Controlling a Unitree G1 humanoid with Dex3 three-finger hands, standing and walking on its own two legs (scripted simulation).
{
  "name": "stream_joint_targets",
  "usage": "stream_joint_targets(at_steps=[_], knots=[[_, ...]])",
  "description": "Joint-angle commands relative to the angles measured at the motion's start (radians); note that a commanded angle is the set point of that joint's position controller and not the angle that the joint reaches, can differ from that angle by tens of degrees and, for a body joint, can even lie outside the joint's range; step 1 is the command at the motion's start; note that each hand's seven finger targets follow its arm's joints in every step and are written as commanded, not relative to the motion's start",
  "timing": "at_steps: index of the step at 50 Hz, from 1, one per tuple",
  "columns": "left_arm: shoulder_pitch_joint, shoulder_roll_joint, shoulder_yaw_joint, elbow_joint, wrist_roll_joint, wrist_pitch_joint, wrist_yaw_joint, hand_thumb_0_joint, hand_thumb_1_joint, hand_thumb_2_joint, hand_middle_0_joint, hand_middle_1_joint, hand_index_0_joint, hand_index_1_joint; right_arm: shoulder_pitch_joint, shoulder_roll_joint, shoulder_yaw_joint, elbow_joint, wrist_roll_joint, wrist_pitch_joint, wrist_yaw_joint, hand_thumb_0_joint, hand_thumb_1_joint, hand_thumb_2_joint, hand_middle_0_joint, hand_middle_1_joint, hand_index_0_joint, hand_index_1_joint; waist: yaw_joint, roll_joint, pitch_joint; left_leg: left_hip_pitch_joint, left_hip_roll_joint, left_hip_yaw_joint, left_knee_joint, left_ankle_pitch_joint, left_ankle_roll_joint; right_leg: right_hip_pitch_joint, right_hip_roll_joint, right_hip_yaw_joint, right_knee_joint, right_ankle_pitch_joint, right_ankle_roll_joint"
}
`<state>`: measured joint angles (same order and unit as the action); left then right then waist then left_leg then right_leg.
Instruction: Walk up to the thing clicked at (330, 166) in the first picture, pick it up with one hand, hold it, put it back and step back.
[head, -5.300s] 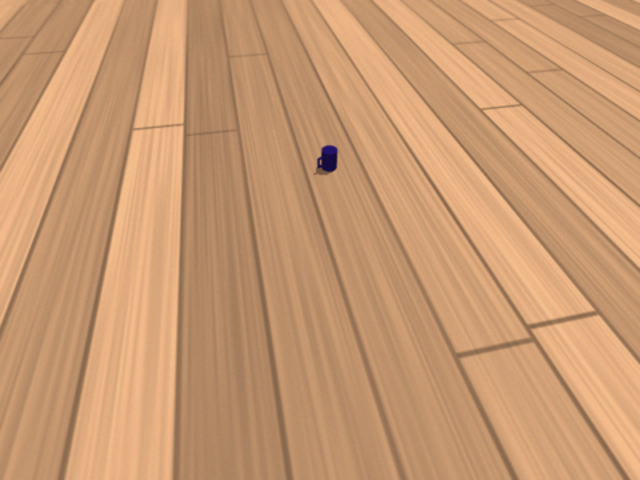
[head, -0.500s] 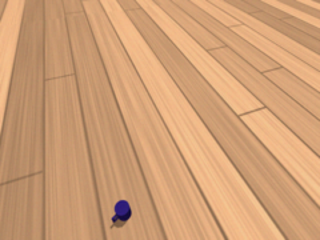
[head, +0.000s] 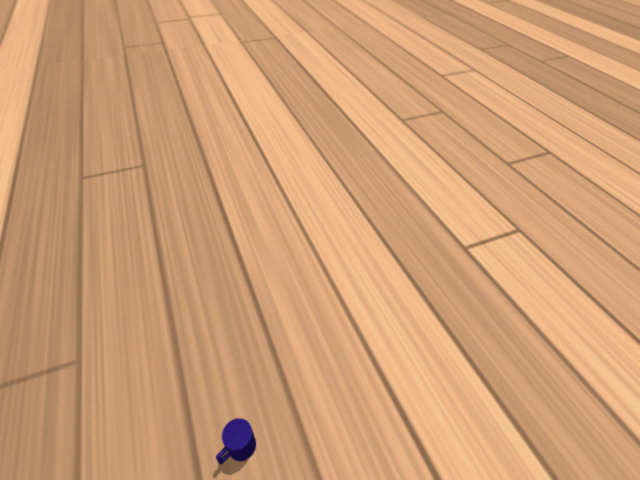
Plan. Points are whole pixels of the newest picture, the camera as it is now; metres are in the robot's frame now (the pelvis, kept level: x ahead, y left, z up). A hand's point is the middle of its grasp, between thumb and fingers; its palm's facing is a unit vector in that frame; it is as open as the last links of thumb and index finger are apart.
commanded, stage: walk up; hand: left
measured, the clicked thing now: (234, 444) +0.39 +0.24 -0.73
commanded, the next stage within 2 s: stand in 0.48 s
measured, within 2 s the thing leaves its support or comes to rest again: neither
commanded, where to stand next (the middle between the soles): +0.02 -0.01 m, yaw +1 degrees
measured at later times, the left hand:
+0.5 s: hand out of the picture +0.09 +0.26 -0.16, palm faces -0.02 -0.94 -0.33, open 7.3 cm
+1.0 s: hand out of the picture +0.07 +0.25 -0.15, palm faces -0.03 -0.94 -0.33, open 7.3 cm
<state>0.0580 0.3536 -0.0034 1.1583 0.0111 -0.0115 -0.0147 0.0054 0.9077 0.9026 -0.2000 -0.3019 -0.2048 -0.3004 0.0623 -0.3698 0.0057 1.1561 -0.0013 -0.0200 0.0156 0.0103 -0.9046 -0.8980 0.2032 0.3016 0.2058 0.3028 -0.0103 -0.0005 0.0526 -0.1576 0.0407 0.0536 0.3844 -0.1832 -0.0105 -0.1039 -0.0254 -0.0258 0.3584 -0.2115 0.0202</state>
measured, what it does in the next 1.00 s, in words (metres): stands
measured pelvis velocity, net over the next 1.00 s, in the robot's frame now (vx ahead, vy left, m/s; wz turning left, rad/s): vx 0.00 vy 0.00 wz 0.01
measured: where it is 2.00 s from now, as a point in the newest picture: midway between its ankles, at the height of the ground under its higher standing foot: outside the picture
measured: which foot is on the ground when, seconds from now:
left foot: down 0.00-1.00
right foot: down 0.00-1.00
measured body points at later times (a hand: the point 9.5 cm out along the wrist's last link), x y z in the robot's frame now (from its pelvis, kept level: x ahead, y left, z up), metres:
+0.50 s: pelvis +0.01 +0.01 +0.00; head +0.01 +0.01 +0.45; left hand +0.09 +0.30 -0.13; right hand +0.09 -0.30 -0.13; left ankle +0.02 +0.12 -0.75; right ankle -0.01 -0.13 -0.75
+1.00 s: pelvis +0.00 +0.00 +0.00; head +0.00 +0.00 +0.45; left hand +0.07 +0.30 -0.13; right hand +0.08 -0.30 -0.13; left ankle +0.02 +0.12 -0.75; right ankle -0.01 -0.13 -0.75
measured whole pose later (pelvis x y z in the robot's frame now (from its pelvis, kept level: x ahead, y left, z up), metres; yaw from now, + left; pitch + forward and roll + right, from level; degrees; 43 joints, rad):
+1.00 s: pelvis +0.00 +0.00 +0.00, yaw +0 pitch -3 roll +0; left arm 0.10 0.35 0.00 1.14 0.01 -0.01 -0.01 0.01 0.91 0.90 -0.20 -0.30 -0.20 -0.30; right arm 0.07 -0.35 0.00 1.16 -0.01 -0.01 0.01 0.01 -0.90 -0.90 0.20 0.30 0.21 0.30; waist -0.01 0.00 0.06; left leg -0.13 0.03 0.05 0.31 -0.14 -0.01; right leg -0.08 -0.03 -0.03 0.30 -0.18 0.02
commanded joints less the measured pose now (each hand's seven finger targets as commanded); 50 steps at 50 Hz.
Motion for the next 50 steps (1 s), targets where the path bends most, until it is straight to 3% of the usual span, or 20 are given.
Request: stream_joint_targets(at_steps=[1,4,12,18,23,24,27,35,41,50], knots=[[-0.065,0.218,0.048,-0.058,-0.001,-0.022,0.017,0.000,0.900,0.900,-0.200,-0.300,-0.200,-0.300,-0.050,-0.207,-0.045,-0.051,-0.006,-0.019,-0.017,0.000,-0.900,-0.900,0.200,0.300,0.200,0.300,0.000,0.003,-0.105,0.052,0.088,-0.088,-0.075,0.104,0.029,-0.008,-0.104,0.082,-0.082,0.109,-0.039],[-0.058,0.212,0.047,-0.054,-0.001,-0.020,0.016,0.000,0.900,0.900,-0.200,-0.300,-0.200,-0.300,-0.048,-0.205,-0.045,-0.050,-0.004,-0.018,-0.018,0.000,-0.900,-0.900,0.200,0.300,0.200,0.300,0.001,0.004,-0.088,0.043,0.085,-0.092,-0.083,0.085,0.030,-0.013,-0.101,0.079,-0.091,0.095,-0.036],[-0.037,0.206,0.051,-0.050,-0.001,-0.017,0.019,0.000,0.900,0.900,-0.200,-0.300,-0.200,-0.300,-0.033,-0.204,-0.050,-0.047,-0.005,-0.018,-0.022,0.000,-0.900,-0.900,0.200,0.300,0.200,0.300,0.002,-0.001,-0.106,0.075,0.091,-0.090,-0.077,0.165,0.032,0.004,-0.102,0.068,-0.084,0.147,-0.033],[-0.031,0.205,0.051,-0.048,0.001,-0.015,0.019,0.000,0.900,0.900,-0.200,-0.300,-0.200,-0.300,-0.043,-0.202,-0.050,-0.052,-0.006,-0.017,-0.021,0.000,-0.900,-0.900,0.200,0.300,0.200,0.300,0.005,0.008,-0.087,0.060,0.090,-0.098,-0.094,0.130,0.032,-0.007,-0.098,0.066,-0.088,0.122,-0.028],[-0.025,0.199,0.050,-0.048,0.000,-0.016,0.020,0.000,0.900,0.900,-0.200,-0.300,-0.200,-0.300,-0.038,-0.196,-0.052,-0.055,-0.005,-0.017,-0.021,0.000,-0.900,-0.900,0.200,0.300,0.200,0.300,0.006,0.003,-0.093,0.082,0.092,-0.095,-0.087,0.173,0.031,-0.002,-0.099,0.064,-0.089,0.145,-0.027],[-0.036,0.210,0.050,-0.063,-0.004,-0.018,0.023,0.000,0.900,0.900,-0.200,-0.300,-0.200,-0.300,-0.050,-0.189,-0.051,-0.062,-0.010,-0.016,-0.025,0.000,-0.900,-0.900,0.200,0.300,0.200,0.300,0.004,-0.003,-0.068,0.068,0.110,-0.105,-0.092,0.260,0.020,-0.007,-0.116,0.075,-0.080,0.209,-0.028],[-0.020,0.205,0.050,-0.064,-0.008,-0.018,0.022,0.000,0.900,0.900,-0.200,-0.300,-0.200,-0.300,-0.048,-0.196,-0.051,-0.060,-0.006,-0.016,-0.026,0.000,-0.900,-0.900,0.200,0.300,0.200,0.300,0.007,0.014,-0.102,0.096,0.110,-0.100,-0.092,0.276,0.016,0.019,-0.118,0.075,-0.081,0.227,-0.026],[-0.022,0.206,0.046,-0.073,-0.004,-0.018,0.023,0.000,0.900,0.900,-0.200,-0.300,-0.200,-0.300,-0.055,-0.191,-0.050,-0.060,-0.007,-0.012,-0.022,0.000,-0.900,-0.900,0.200,0.300,0.200,0.300,0.005,0.013,-0.116,0.109,0.112,-0.095,-0.104,0.227,0.019,0.024,-0.123,0.077,-0.100,0.195,-0.026],[-0.024,0.204,0.044,-0.073,-0.004,-0.017,0.022,0.000,0.900,0.900,-0.200,-0.300,-0.200,-0.300,-0.051,-0.188,-0.048,-0.059,-0.007,-0.009,-0.019,0.000,-0.900,-0.900,0.200,0.300,0.200,0.300,0.001,0.001,-0.071,0.073,0.102,-0.101,-0.127,0.127,0.013,-0.006,-0.118,0.078,-0.121,0.102,-0.022],[-0.003,0.208,0.045,-0.073,-0.005,-0.016,0.019,0.000,0.900,0.900,-0.200,-0.300,-0.200,-0.300,-0.048,-0.190,-0.048,-0.057,-0.007,-0.010,-0.015,0.000,-0.900,-0.900,0.200,0.300,0.200,0.300,0.004,0.001,-0.059,0.073,0.099,-0.110,-0.132,0.080,0.013,-0.030,-0.114,0.081,-0.122,0.064,-0.027]])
